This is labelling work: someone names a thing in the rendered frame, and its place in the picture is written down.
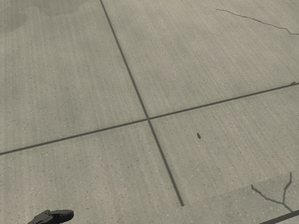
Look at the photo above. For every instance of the robot left hand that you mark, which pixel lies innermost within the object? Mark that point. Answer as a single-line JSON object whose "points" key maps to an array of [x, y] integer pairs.
{"points": [[53, 217]]}

